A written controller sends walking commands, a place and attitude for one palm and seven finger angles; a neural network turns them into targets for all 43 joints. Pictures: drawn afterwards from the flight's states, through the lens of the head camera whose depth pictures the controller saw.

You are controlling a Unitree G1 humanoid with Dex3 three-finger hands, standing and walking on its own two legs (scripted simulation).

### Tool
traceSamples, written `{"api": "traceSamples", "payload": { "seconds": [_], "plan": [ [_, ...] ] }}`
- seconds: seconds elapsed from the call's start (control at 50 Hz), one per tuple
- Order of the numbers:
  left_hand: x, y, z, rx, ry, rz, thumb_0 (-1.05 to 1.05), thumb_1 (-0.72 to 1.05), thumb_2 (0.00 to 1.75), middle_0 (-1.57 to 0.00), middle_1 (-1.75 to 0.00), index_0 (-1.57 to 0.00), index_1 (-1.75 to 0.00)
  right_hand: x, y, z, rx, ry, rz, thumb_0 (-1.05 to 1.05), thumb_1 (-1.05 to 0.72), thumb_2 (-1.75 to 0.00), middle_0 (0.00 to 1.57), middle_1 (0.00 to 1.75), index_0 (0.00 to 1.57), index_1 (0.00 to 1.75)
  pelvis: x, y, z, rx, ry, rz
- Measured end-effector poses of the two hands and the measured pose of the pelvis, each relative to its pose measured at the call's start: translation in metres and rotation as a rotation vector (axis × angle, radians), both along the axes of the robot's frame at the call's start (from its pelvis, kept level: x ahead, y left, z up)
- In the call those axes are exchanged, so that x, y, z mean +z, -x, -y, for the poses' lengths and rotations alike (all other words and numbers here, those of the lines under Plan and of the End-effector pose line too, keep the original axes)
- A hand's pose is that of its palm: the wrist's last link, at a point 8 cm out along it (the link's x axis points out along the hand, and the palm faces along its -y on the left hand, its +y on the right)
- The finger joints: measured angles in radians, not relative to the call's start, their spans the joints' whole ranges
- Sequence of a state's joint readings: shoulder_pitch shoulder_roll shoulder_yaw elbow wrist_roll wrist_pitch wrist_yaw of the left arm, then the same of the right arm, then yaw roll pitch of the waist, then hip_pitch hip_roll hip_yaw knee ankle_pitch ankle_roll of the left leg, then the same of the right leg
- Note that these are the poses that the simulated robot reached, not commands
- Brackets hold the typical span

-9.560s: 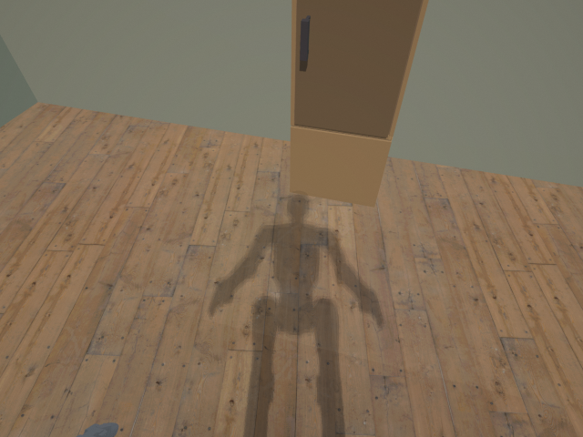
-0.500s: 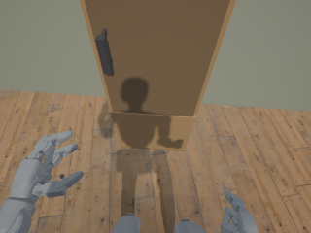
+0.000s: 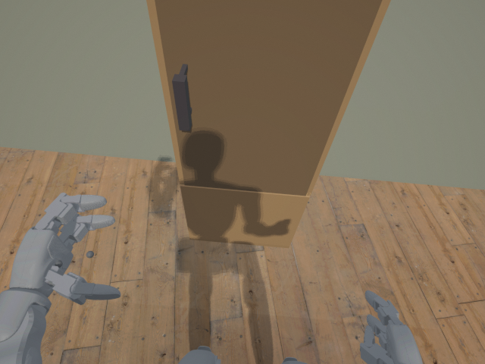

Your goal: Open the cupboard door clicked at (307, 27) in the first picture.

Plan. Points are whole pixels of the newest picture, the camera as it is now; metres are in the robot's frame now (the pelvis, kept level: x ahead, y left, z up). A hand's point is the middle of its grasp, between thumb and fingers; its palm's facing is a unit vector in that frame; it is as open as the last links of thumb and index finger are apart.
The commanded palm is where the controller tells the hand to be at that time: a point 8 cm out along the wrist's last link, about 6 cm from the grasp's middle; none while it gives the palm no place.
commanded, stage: raise the hand with hooked fingers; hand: left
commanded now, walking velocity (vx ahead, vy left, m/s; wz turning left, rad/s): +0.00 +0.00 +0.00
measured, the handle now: (184, 98) +0.62 +0.17 +0.07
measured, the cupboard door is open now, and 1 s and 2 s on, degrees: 0 0 0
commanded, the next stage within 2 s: move the hooked fingers beside the handle in 0.88 s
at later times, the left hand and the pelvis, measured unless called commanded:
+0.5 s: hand (81, 210) +0.31 +0.26 +0.10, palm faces -0.01 -1.00 -0.02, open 14.0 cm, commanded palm +0.28 +0.31 +0.09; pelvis +0.01 -0.01 +0.01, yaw +0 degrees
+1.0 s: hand (91, 216) +0.30 +0.25 +0.09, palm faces +0.01 -1.00 -0.02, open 14.0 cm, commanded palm +0.28 +0.30 +0.09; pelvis +0.01 -0.02 +0.01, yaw +0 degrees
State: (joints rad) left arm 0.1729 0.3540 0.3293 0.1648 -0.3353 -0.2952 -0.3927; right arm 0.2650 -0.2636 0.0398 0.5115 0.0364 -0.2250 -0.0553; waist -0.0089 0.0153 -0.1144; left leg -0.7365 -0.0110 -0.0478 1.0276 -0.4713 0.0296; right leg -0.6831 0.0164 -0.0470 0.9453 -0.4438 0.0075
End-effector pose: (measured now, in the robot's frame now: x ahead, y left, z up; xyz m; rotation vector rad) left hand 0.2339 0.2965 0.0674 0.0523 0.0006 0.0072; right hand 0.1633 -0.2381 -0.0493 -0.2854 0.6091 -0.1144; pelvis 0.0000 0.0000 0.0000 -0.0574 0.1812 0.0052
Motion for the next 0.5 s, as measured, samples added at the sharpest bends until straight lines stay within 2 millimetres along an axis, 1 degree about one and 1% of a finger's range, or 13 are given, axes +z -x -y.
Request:
{"api": "traceSamples", "payload": {
  "seconds": [0.1, 0.2, 0.28, 0.42, 0.5],
  "plan": [
    [0.007, -0.009, -0.010, 0.006, 0.006, -0.009, -0.01, -0.42, 0.33, -0.29, -1.15, -0.30, -1.14, 0.001, -0.011, -0.013, 0.031, -0.023, 0.001, 0.01, -0.90, -0.90, 0.20, 0.30, 0.20, 0.30, 0.004, -0.003, 0.000, 0.003, 0.001, 0.005],
    [0.013, -0.020, -0.018, 0.006, 0.011, -0.013, -0.01, -0.47, 0.31, -0.30, -1.18, -0.30, -1.18, -0.002, -0.010, -0.014, 0.035, -0.028, -0.029, 0.01, -0.90, -0.90, 0.20, 0.30, 0.20, 0.30, 0.006, -0.006, 0.001, 0.005, 0.001, 0.006],
    [0.018, -0.030, -0.021, 0.000, 0.013, -0.014, -0.01, -0.49, 0.31, -0.30, -1.19, -0.30, -1.19, -0.005, -0.005, -0.008, 0.018, -0.021, -0.059, 0.01, -0.90, -0.90, 0.20, 0.30, 0.20, 0.30, 0.008, -0.009, 0.002, 0.003, 0.000, 0.007],
    [0.029, -0.047, -0.025, -0.003, 0.018, -0.004, -0.01, -0.50, 0.30, -0.30, -1.20, -0.30, -1.19, -0.006, 0.009, 0.011, -0.028, 0.000, -0.106, 0.01, -0.90, -0.90, 0.20, 0.30, 0.20, 0.30, 0.012, -0.012, 0.007, -0.004, -0.007, 0.007],
    [0.030, -0.054, -0.022, -0.014, 0.031, -0.011, -0.01, -0.50, 0.30, -0.30, -1.20, -0.30, -1.20, -0.005, 0.016, 0.020, -0.052, 0.007, -0.120, 0.01, -0.90, -0.90, 0.20, 0.30, 0.20, 0.30, 0.014, -0.013, 0.009, -0.010, -0.011, 0.004]
  ]
}}
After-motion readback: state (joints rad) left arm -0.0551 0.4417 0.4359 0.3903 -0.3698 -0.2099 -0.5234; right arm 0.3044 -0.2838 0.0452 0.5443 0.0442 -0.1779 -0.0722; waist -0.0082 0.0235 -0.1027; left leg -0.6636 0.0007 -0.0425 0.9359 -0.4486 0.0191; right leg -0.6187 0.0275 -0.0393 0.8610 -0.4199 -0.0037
